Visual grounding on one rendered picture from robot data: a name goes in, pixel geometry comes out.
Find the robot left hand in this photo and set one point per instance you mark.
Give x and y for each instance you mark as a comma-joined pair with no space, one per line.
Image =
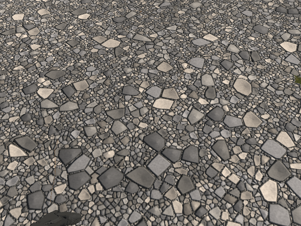
57,218

